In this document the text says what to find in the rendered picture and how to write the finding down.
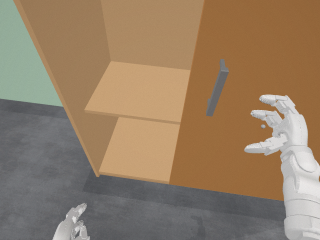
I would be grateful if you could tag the right robot hand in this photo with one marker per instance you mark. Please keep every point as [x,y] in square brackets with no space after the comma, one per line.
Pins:
[293,126]

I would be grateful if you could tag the robot right forearm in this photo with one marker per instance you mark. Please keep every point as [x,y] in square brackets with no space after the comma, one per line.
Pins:
[301,192]

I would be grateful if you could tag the handle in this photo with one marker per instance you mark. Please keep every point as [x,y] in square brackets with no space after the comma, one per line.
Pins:
[218,87]

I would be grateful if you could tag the left robot hand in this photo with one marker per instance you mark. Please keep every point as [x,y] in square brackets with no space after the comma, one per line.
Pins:
[68,228]

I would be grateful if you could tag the wardrobe door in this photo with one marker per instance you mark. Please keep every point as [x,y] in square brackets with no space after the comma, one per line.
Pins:
[270,47]

